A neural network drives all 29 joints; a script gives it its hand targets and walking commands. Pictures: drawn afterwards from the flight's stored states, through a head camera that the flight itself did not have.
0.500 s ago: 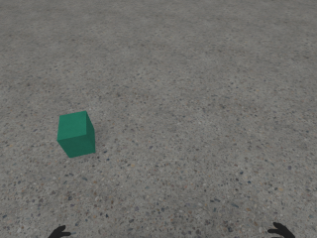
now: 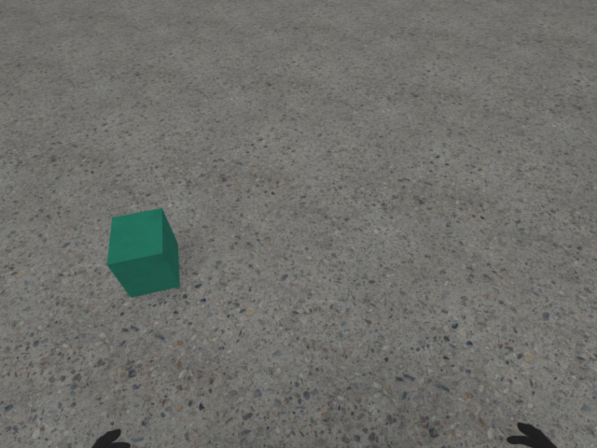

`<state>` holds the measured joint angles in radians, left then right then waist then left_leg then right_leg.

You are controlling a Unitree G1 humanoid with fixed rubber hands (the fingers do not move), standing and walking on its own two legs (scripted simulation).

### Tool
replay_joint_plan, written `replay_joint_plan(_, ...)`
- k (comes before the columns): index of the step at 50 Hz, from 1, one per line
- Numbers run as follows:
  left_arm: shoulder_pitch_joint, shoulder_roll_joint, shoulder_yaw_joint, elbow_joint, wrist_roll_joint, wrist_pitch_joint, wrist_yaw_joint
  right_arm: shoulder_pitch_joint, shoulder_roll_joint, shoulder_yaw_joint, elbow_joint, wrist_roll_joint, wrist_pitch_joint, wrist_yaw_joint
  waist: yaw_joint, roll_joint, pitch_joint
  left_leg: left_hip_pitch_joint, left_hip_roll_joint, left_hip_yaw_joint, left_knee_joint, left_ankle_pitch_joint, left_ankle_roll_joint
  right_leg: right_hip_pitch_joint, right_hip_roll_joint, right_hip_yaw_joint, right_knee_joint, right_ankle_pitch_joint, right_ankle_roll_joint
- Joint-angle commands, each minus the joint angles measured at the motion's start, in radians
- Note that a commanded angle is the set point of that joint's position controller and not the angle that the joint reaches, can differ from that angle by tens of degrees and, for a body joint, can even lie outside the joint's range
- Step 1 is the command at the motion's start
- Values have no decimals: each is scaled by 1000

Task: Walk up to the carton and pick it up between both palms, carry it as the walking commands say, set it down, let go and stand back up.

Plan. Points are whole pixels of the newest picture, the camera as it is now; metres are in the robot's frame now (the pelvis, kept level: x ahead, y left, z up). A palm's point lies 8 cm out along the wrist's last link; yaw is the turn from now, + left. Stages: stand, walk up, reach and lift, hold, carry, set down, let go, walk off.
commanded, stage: stand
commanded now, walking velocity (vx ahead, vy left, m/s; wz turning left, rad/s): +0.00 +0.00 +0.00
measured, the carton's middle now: (146, 252) +0.91 +0.64 -0.67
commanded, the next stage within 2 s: walk up in 0.48 s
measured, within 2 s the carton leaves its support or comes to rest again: neither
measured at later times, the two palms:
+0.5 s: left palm out of the picture +0.11 +0.31 -0.10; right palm out of the picture +0.11 -0.31 -0.10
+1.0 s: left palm out of the picture +0.05 +0.46 -0.10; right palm (467, 355) +0.26 -0.23 -0.08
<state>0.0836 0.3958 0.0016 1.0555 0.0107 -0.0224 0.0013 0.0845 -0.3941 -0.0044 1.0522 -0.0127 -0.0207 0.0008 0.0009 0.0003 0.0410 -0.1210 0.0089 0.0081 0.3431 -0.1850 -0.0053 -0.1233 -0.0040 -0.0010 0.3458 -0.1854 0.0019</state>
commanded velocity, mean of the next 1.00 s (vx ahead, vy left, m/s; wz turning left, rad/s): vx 0.00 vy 0.00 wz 0.00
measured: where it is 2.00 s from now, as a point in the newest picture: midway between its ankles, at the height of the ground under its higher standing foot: (229, 400)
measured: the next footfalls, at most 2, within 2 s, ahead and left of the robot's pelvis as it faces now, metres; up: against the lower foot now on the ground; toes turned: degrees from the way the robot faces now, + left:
left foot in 0.96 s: +0.14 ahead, +0.23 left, +0.00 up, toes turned +19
right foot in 1.30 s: +0.32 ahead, +0.05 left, +0.00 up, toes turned +19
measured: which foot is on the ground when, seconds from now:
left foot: down 0.00-0.70, up 0.72-0.94, down 0.96-1.00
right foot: down 0.00-0.96, up 0.98-1.00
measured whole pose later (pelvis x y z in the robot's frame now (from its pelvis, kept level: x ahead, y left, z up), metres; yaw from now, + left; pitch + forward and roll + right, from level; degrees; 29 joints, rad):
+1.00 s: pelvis +0.06 +0.08 -0.03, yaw +15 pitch -2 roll -1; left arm 0.23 0.55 0.12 0.83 0.04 -0.07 -0.01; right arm 0.17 -0.50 -0.13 0.80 -0.03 0.00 0.13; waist 0.00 -0.01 0.06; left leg -0.41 0.07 0.05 0.67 -0.21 0.01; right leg -0.15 -0.18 -0.15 0.77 -0.50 0.00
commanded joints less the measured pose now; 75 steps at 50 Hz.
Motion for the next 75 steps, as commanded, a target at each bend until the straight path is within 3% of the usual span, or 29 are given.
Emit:
replay_joint_plan(1, -38, 173, 30, -42, -1, -9, 5, -38, -172, -30, -42, 0, -9, -4, 0, 0, -57, 9, 119, -95, -55, 102, 33, 0, -122, 96, -57, 111, -32)
replay_joint_plan(33, -33, 175, 33, -42, -1, -6, 7, -35, -175, -34, -38, 1, -6, -6, -1, 0, -61, 27, 122, -93, -64, 140, 30, 20, -126, 92, -64, 149, -29)
replay_joint_plan(34, 75, 312, 117, -89, 10, -31, 7, -19, -268, -87, -133, -21, 16, 52, 69, 25, -96, -240, 71, -160, 103, -150, 104, 245, -93, 23, 52, -187, -57)
replay_joint_plan(35, 230, 345, 140, -77, 14, -42, 13, -110, -238, -87, -200, -32, 29, 80, 138, -54, -60, -498, 34, -87, 230, -314, 79, 356, -233, 179, -60, -416, -129)
replay_joint_plan(36, 223, 393, 164, -106, 20, -51, 20, -147, -191, -85, -259, -46, 39, 93, 136, -196, 6, -643, 47, -59, 486, -273, 64, 286, -469, 406, -214, -532, -222)
replay_joint_plan(37, 163, 375, 166, -157, 19, -61, 22, -135, -201, -95, -268, -55, 43, 98, 92, -94, 45, -647, 112, -143, 598, -245, 44, 182, -537, 419, -225, -469, -267)
replay_joint_plan(39, 55, 319, 159, -222, 18, -72, 21, -30, -231, -127, -257, -45, 49, 125, 5, -30, 54, -549, 150, -168, 588, -167, 2, 100, -441, 210, -209, -322, -226)
replay_joint_plan(42, 43, 311, 162, -258, 38, -77, 12, -15, -189, -135, -278, -26, 44, 162, 6, -132, 57, -365, 138, -38, 432, -121, -11, -35, -328, -37, -168, -199, -172)
replay_joint_plan(44, 52, 327, 165, -271, 45, -74, 2, -23, -177, -138, -291, -15, 34, 172, 12, -143, 54, -250, 100, 52, 345, -83, -6, -115, -285, -107, -127, -237, -148)
replay_joint_plan(46, 43, 341, 161, -285, 42, -70, -5, 44, -196, -150, -281, -12, 26, 163, -20, -134, 35, -143, 62, 120, 306, -52, 5, -171, -280, -120, -50, -327, -140)
replay_joint_plan(47, 56, 331, 153, -288, 40, -66, -8, 92, -213, -158, -273, -17, 22, 152, -44, -93, 22, -77, 32, 130, 278, -78, 17, -202, -260, -143, 46, -323, -132)
replay_joint_plan(48, 88, 303, 140, -291, 36, -60, -11, 176, -242, -168, -255, -23, 15, 135, -78, -1, -20, 17, -21, 131, 248, -144, 37, -226, -220, -180, 243, -214, -118)
replay_joint_plan(49, 113, 257, 126, -315, 21, -55, -15, 309, -329, -187, -244, -30, 9, 113, -148, 230, -76, 158, 68, -95, 90, -340, 114, -353, -125, -247, 615, -139, -68)
replay_joint_plan(50, 61, 213, 103, -376, 12, -61, -16, 325, -452, -202, -275, -21, 0, 99, -163, 456, -65, 163, 286, -654, -147, -533, 246, -634, 5, -141, 839, -473, -22)
replay_joint_plan(51, 92, 283, 111, -353, 8, -52, -13, 258, -417, -188, -302, 13, -4, 90, -96, 138, -103, 110, 347, -682, -149, -581, 284, -588, -87, 13, 883, -355, -31)
replay_joint_plan(52, 118, 294, 114, -327, -3, -55, -17, 211, -376, -173, -318, 14, -7, 85, -58, 81, -53, 51, 325, -599, -124, -523, 281, -574, -115, 19, 871, -294, -26)
replay_joint_plan(53, 166, 307, 122, -306, -10, -57, -19, 173, -349, -161, -338, 14, -11, 80, -24, 87, -31, -23, 273, -476, -90, -435, 255, -507, -139, 25, 776, -255, -19)
replay_joint_plan(55, 229, 295, 129, -274, 0, -54, -27, 153, -296, -138, -361, -2, -14, 78, -9, 150, -19, -151, 184, -315, -60, -292, 231, -362, -116, -14, 591, -263, -3)
replay_joint_plan(58, 224, 264, 131, -300, 10, -55, -39, 195, -298, -140, -392, -12, -21, 87, -30, 181, -10, -184, 198, -336, -72, -335, 264, -337, -80, -41, 471, -231, -5)
replay_joint_plan(61, 230, 250, 135, -316, 10, -71, -44, 175, -292, -138, -427, -10, -23, 87, -17, 168, -1, -245, 185, -327, -49, -347, 254, -263, -57, -53, 372, -133, -17)
replay_joint_plan(63, 301, 248, 144, -306, 12, -84, -44, 132, -283, -130, -450, -7, -19, 87, 39, 125, -14, -369, 140, -274, 40, -402, 213, -69, -24, -80, 261, -51, -34)
replay_joint_plan(64, 373, 270, 157, -292, 15, -92, -36, 128, -253, -118, -459, -12, -18, 84, 82, 61, -18, -461, 95, -251, 161, -449, 175, 58, -4, -58, 230, -85, -45)
replay_joint_plan(65, 468, 318, 171, -288, 25, -102, -22, 140, -198, -101, -471, -14, -20, 77, 133, -113, -17, -590, -1, -188, 427, -473, 124, 151, -120, 149, 83, -327, -85)
replay_joint_plan(66, 472, 422, 185, -320, 30, -115, -12, 157, -153, -83, -493, -8, -29, 68, 130, -248, 9, -737, -119, -103, 712, -385, 64, 125, -455, 676, -189, -697, -199)
replay_joint_plan(67, 378, 415, 180, -354, 18, -114, -10, 196, -236, -107, -450, -2, -22, 56, 74, -78, 49, -722, -34, -220, 819, -316, 52, 36, -495, 710, -202, -739, -245)
replay_joint_plan(68, 324, 379, 173, -371, 9, -112, -12, 220, -274, -122, -428, 1, -27, 57, 44, -49, 63, -677, 11, -212, 823, -239, 38, -6, -447, 585, -161, -640, -264)
replay_joint_plan(69, 288, 340, 164, -378, 7, -110, -12, 235, -278, -124, -414, -1, -31, 61, 30, -63, 70, -638, 32, -206, 785, -198, 24, -36, -396, 460, -148, -540, -246)
replay_joint_plan(71, 287, 320, 159, -385, 15, -111, -18, 239, -262, -126, -393, -1, -35, 76, 34, -133, 66, -549, 40, -140, 673, -183, -1, -75, -325, 235, -132, -340, -220)
replay_joint_plan(75, 329, 328, 158, -397, 18, -109, -26, 140, -194, -112, -425, 3, -34, 104, 55, -155, 43, -408, 34, -34, 441, -135, 6, -84, -287, 32, -73, -81, -207)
